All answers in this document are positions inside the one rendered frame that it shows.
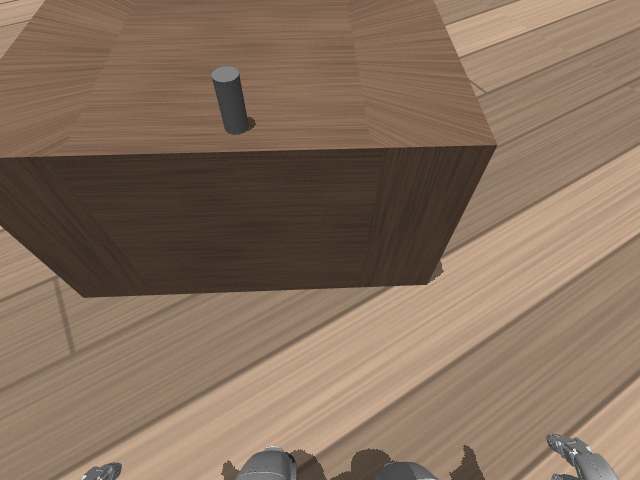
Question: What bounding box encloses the can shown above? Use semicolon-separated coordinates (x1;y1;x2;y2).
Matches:
212;66;249;135

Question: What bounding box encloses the left robot hand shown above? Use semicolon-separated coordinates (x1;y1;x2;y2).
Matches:
82;462;122;480

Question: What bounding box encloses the right robot hand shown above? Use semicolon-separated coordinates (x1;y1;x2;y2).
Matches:
546;434;620;480

